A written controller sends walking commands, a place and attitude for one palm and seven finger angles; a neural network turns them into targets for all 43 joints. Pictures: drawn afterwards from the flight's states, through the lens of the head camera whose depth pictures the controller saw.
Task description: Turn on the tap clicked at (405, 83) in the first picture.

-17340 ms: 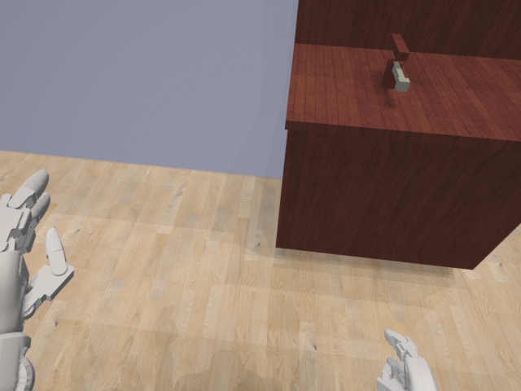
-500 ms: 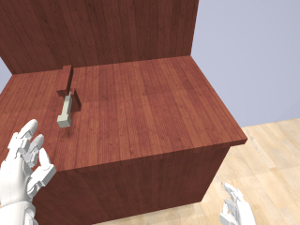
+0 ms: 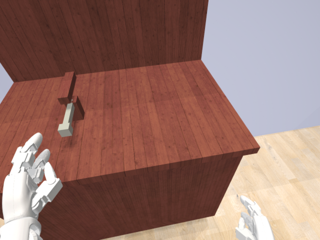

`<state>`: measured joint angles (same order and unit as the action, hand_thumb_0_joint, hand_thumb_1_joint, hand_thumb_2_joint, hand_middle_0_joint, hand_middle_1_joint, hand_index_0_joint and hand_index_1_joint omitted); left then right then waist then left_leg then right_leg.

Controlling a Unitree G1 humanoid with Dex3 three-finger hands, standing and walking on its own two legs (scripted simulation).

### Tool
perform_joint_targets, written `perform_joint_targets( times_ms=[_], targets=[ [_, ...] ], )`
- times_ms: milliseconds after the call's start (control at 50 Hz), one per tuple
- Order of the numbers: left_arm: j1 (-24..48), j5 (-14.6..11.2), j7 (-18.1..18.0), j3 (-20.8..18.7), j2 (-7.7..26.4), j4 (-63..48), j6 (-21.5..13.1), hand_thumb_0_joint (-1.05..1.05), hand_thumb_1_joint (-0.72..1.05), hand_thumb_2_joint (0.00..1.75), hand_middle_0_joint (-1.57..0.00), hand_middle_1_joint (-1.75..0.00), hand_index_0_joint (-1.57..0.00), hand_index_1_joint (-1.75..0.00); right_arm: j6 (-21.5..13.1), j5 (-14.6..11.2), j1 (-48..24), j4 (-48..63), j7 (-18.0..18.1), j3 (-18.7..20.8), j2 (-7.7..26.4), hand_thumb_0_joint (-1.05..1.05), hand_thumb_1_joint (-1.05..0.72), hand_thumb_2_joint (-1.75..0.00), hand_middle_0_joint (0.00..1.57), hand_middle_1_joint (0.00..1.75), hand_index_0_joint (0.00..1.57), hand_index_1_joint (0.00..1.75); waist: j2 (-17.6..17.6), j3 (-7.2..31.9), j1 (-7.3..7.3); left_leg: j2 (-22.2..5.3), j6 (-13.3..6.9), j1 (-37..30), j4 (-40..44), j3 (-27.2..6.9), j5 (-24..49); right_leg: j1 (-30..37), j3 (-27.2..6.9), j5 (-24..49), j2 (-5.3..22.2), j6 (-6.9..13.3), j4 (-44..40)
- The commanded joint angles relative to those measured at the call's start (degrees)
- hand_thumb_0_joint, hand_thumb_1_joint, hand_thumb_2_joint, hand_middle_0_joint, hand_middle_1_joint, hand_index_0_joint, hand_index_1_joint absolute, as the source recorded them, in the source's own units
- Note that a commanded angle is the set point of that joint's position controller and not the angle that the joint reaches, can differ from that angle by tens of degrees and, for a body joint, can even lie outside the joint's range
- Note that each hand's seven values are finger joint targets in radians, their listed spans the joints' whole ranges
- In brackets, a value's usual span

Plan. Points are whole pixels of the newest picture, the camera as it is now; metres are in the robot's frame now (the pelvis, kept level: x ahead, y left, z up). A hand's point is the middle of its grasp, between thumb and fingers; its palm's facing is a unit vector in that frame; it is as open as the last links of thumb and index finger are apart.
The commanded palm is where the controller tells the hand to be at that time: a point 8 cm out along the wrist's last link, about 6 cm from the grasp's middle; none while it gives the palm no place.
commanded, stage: turn the palm inward beside the body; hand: left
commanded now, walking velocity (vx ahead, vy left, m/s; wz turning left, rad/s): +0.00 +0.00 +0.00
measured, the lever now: (65, 129) +0.36 +0.32 +0.08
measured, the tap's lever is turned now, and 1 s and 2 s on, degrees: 0 0 0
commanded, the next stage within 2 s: reach beside the lever's end, fingers flat in 0.16 s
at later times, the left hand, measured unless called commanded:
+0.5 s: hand (57, 180) +0.19 +0.23 +0.13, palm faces +0.50 -0.86 -0.13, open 7.4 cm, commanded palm +0.15 +0.28 +0.14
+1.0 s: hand (52, 165) +0.23 +0.27 +0.11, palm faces +0.52 -0.85 -0.11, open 7.5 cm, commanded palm +0.19 +0.32 +0.12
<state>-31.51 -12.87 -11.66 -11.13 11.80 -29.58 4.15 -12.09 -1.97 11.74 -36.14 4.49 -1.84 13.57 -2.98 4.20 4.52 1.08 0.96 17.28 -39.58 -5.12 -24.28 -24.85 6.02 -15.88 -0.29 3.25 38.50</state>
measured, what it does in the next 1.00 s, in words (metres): stands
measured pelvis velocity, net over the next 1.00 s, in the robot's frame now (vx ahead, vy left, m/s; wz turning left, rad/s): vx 0.00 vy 0.01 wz -0.01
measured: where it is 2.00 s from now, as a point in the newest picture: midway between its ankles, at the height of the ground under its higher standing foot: outside the picture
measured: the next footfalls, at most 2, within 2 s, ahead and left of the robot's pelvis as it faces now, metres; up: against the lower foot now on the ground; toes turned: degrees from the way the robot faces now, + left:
none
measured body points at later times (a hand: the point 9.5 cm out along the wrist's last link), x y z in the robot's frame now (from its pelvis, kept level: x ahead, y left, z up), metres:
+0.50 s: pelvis +0.00 +0.00 +0.00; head +0.00 -0.03 +0.45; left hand +0.16 +0.28 +0.14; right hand +0.20 -0.22 -0.08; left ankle -0.04 +0.14 -0.72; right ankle +0.05 -0.08 -0.72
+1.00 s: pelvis +0.00 +0.01 +0.00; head +0.01 +0.00 +0.45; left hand +0.20 +0.32 +0.12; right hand +0.19 -0.22 -0.08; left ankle -0.04 +0.14 -0.72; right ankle +0.05 -0.08 -0.72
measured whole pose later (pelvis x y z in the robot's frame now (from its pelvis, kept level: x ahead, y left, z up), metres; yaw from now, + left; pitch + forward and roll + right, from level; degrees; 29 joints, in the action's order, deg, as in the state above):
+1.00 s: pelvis +0.00 +0.01 +0.00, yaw +0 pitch +4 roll +0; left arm -18.5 -13.8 -9.7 -17.2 13.3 -12.1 -0.5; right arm -11.4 -1.9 11.0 -38.7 5.5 -1.3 13.9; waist -2.1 3.1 3.5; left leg 1.5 0.3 18.3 -38.4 -4.5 -23.6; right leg -25.7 5.4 -14.8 0.0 2.5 36.9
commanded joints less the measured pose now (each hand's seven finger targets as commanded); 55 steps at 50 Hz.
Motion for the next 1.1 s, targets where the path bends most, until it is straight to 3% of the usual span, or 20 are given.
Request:
perform_joint_targets(
  times_ms=[0, 120, 140, 280, 340, 420, 460, 500, 540, 600, 640, 660, 740, 800, 840, 900, 960, 1040, 1060, 1080],
  targets=[
    [2.81, 0.65, -0.52, -5.07, 7.25, -12.81, -4.86, 0.00, 0.90, 0.90, -0.20, -0.30, -0.20, -0.30, -3.22, 0.19, -6.78, 9.63, 0.29, 2.42, 5.75, 0.00, -0.90, -0.90, 0.20, 0.30, 0.20, 0.30, 2.71, 3.59, -0.15, 0.28, -2.34, 8.08, 5.69, 2.49, 11.63, 10.83, -4.03, 0.54, 2.53, -2.52, -7.65],
    [3.19, 0.28, -0.24, -4.84, 7.35, -12.49, -3.99, 0.00, 0.90, 0.90, -0.20, -0.30, -0.20, -0.30, -3.00, 0.07, -7.34, 9.68, 0.39, 2.56, 5.82, 0.00, -0.90, -0.90, 0.20, 0.30, 0.20, 0.30, 3.71, 3.13, -0.20, 0.28, -2.65, 8.92, 5.22, 2.63, 10.25, 11.19, -5.32, -2.01, 3.06, -2.84, -9.05],
    [3.38, 0.71, -0.46, -5.83, 8.22, -13.03, -4.05, 0.00, 0.90, 0.90, -0.20, -0.30, -0.20, -0.30, -2.96, -0.05, -7.99, 9.53, 0.48, 2.36, 5.69, 0.00, -0.90, -0.90, 0.20, 0.30, 0.20, 0.30, 1.16, 2.99, 0.07, 0.38, -2.57, 8.44, 5.44, 2.60, 10.21, 10.95, -5.17, -2.00, 2.87, -2.55, -8.85],
    [4.64, 0.82, -0.95, -4.88, 7.37, -12.13, -4.94, 0.00, 0.90, 0.90, -0.20, -0.30, -0.20, -0.30, -3.16, 0.18, -7.39, 9.51, 0.41, 2.49, 5.66, 0.00, -0.90, -0.90, 0.20, 0.30, 0.20, 0.30, 3.59, 2.95, -0.46, 0.41, -2.66, 8.81, 5.33, 2.25, 9.57, 10.32, -4.98, -2.94, 2.81, -2.79, -8.78],
    [5.53, 0.95, -1.01, -6.51, 8.53, -10.81, -5.26, 0.00, 0.90, 0.90, -0.20, -0.30, -0.20, -0.30, -2.99, 0.12, -7.60, 9.08, 0.52, 2.45, 5.71, 0.00, -0.90, -0.90, 0.20, 0.30, 0.20, 0.30, 1.33, 2.73, -0.24, 0.60, -2.49, 8.90, 5.47, 2.39, 9.58, 10.17, -4.92, -2.57, 2.73, -2.56, -8.50],
    [7.28, 0.18, -0.40, -6.70, 8.50, -7.72, -5.50, 0.00, 0.90, 0.90, -0.20, -0.30, -0.20, -0.30, -2.77, 0.15, -7.21, 8.81, 0.69, 2.65, 5.93, 0.00, -0.90, -0.90, 0.20, 0.30, 0.20, 0.30, 4.56, 3.21, -0.57, 0.51, -2.59, 9.66, 5.46, 2.17, 9.70, 10.76, -5.26, -2.37, 2.80, -2.79, -8.77],
    [9.94, 0.56, -0.28, -6.80, 8.81, -7.90, -5.87, 0.00, 0.90, 0.90, -0.20, -0.30, -0.20, -0.30, -2.76, -0.03, -7.29, 8.56, 0.84, 2.49, 5.71, 0.00, -0.90, -0.90, 0.20, 0.30, 0.20, 0.30, 1.11, 4.00, -0.61, 0.74, -2.45, 8.80, 5.81, 2.27, 9.70, 10.60, -5.08, -2.54, 2.80, -2.54, -8.40],
    [10.38, 0.33, -0.09, -5.81, 7.99, -6.46, -5.89, 0.00, 0.90, 0.90, -0.20, -0.30, -0.20, -0.30, -3.05, 0.05, -7.43, 8.59, 0.87, 2.45, 5.82, 0.00, -0.90, -0.90, 0.20, 0.30, 0.20, 0.30, 1.85, 3.37, -0.76, 0.68, -2.48, 8.95, 5.86, 2.14, 9.63, 10.43, -5.15, -2.41, 2.76, -2.66, -8.64],
    [11.20, 0.57, -0.28, -7.97, 9.80, -5.68, -6.10, 0.00, 0.90, 0.90, -0.20, -0.30, -0.20, -0.30, -3.06, 0.16, -7.93, 8.07, 1.08, 2.43, 5.91, 0.00, -0.90, -0.90, 0.20, 0.30, 0.20, 0.30, 0.99, 4.23, -0.37, 0.73, -2.39, 8.51, 6.08, 2.13, 10.48, 11.03, -4.98, -1.20, 2.58, -2.44, -8.35],
    [11.68, 0.07, 0.35, -7.79, 9.25, -4.08, -6.45, 0.00, 0.90, 0.90, -0.20, -0.30, -0.20, -0.30, -2.91, 0.28, -7.01, 8.11, 0.98, 2.58, 6.03, 0.00, -0.90, -0.90, 0.20, 0.30, 0.20, 0.30, 2.85, 5.70, -0.55, 0.67, -2.22, 8.54, 6.23, 2.08, 12.22, 11.94, -4.54, 1.61, 2.48, -2.48, -7.62],
    [12.15, 0.24, 0.36, -9.84, 10.72, -2.35, -6.29, 0.00, 0.90, 0.90, -0.20, -0.30, -0.20, -0.30, -2.61, 0.02, -7.62, 7.61, 1.14, 2.52, 5.91, 0.00, -0.90, -0.90, 0.20, 0.30, 0.20, 0.30, 0.71, 4.75, -0.23, 0.70, -2.09, 8.52, 6.54, 2.37, 12.37, 11.96, -4.66, 1.84, 2.40, -2.26, -7.86],
    [13.76, 0.19, 0.44, -8.52, 9.37, -2.61, -6.54, 0.00, 0.90, 0.90, -0.20, -0.30, -0.20, -0.30, -2.54, 0.15, -6.93, 7.79, 1.11, 2.52, 5.82, 0.00, -0.90, -0.90, 0.20, 0.30, 0.20, 0.30, 2.05, 5.41, -0.80, 0.73, -2.05, 8.18, 6.67, 2.38, 12.94, 12.06, -4.36, 2.70, 2.42, -2.36, -7.53],
    [14.28, -0.15, 0.68, -11.19, 11.25, -0.77, -7.14, 0.00, 0.90, 0.90, -0.20, -0.29, -0.20, -0.29, -2.37, 0.18, -7.30, 7.32, 1.27, 2.77, 5.97, 0.00, -0.90, -0.90, 0.20, 0.30, 0.20, 0.30, 1.14, 6.16, -0.48, 0.61, -1.87, 7.71, 6.64, 2.51, 14.68, 12.71, -4.29, 5.21, 2.16, -2.19, -7.28],
    [15.65, -0.80, 1.39, -10.90, 10.84, 2.09, -7.58, 0.00, 0.90, 0.90, -0.19, -0.28, -0.19, -0.28, -2.17, 0.14, -6.76, 7.10, 1.32, 2.98, 6.18, 0.00, -0.90, -0.90, 0.20, 0.30, 0.20, 0.30, 2.41, 5.70, -0.89, 0.57, -1.99, 8.45, 6.71, 2.69, 13.59, 12.39, -4.71, 3.81, 2.22, -2.45, -7.75],
    [17.86, -0.17, 1.35, -11.36, 11.53, 1.86, -8.14, 0.00, 0.90, 0.90, -0.19, -0.28, -0.19, -0.28, -2.23, 0.01, -7.60, 6.80, 1.51, 2.73, 6.00, 0.00, -0.90, -0.90, 0.20, 0.30, 0.20, 0.30, -1.20, 4.71, -0.80, 0.63, -1.67, 7.70, 7.30, 2.47, 13.68, 11.44, -4.22, 3.23, 2.09, -2.00, -7.58],
    [20.12, -0.45, 1.92, -10.11, 10.73, 3.65, -8.97, 0.00, 0.90, 0.90, -0.19, -0.27, -0.19, -0.27, -2.49, 0.27, -6.79, 6.51, 1.56, 2.86, 6.44, 0.00, -0.90, -0.90, 0.20, 0.30, 0.20, 0.30, 0.11, 5.98, -1.54, 0.67, -1.48, 7.25, 7.33, 2.24, 14.39, 11.53, -3.90, 4.21, 2.00, -1.98, -7.25],
    [21.37, -0.35, 2.11, -11.54, 11.79, 5.47, -9.52, 0.00, 0.90, 0.90, -0.19, -0.26, -0.19, -0.26, -2.44, 0.35, -6.52, 6.18, 1.68, 3.01, 6.61, 0.00, -0.90, -0.90, 0.20, 0.30, 0.20, 0.30, 1.55, 7.02, -1.56, 0.65, -1.39, 7.41, 7.38, 2.20, 15.26, 12.11, -3.87, 5.59, 1.98, -1.98, -6.91],
    [20.88, -0.01, 2.44, -12.08, 12.11, 6.62, -10.15, 0.00, 0.90, 0.90, -0.18, -0.25, -0.18, -0.25, -2.49, 0.28, -7.02, 6.17, 1.64, 3.08, 6.50, 0.00, -0.90, -0.90, 0.20, 0.30, 0.20, 0.30, -0.90, 7.24, -0.76, 0.50, -0.46, 6.58, 7.71, 2.12, 17.60, 12.08, -3.19, 7.46, 1.69, -1.52, -6.12],
    [22.41, 0.10, 2.44, -10.80, 11.31, 6.51, -10.57, 0.00, 0.90, 0.90, -0.18, -0.25, -0.18, -0.25, -2.51, 0.43, -6.15, 6.11, 1.55, 3.16, 6.61, 0.00, -0.90, -0.90, 0.20, 0.30, 0.20, 0.30, -0.28, 7.59, -1.54, 0.51, -0.37, 6.11, 7.54, 2.17, 18.38, 11.69, -3.05, 8.24, 1.75, -1.57, -5.94],
    [21.03, -0.13, 2.52, -11.22, 11.08, 7.83, -10.61, 0.00, 0.90, 0.90, -0.18, -0.25, -0.18, -0.25, -2.50, 0.59, -5.89, 6.16, 1.47, 3.35, 6.68, 0.00, -0.90, -0.90, 0.20, 0.30, 0.20, 0.30, 0.20, 8.26, -0.99, 0.46, -0.26, 6.22, 7.46, 2.26, 18.96, 12.20, -3.01, 9.07, 1.64, -1.56, -5.78]
  ],
)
